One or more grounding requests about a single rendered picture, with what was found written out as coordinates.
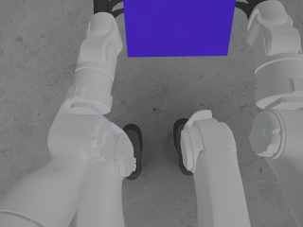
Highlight robot right hand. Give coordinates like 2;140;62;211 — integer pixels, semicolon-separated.
235;0;268;20

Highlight left robot forearm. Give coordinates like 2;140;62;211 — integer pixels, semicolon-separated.
47;11;123;145

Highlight right robot thigh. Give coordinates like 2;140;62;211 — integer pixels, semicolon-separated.
180;118;251;227

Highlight robot left upper arm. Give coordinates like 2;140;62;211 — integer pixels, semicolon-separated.
0;113;115;227

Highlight right robot forearm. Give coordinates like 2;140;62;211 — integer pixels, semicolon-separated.
246;0;303;111

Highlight carton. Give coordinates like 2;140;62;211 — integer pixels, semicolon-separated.
123;0;236;58

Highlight robot right upper arm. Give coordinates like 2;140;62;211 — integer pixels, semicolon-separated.
249;109;303;227

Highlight robot left hand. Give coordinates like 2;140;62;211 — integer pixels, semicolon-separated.
93;0;124;18

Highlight right robot shin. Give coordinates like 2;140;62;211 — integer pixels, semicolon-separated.
182;110;237;171

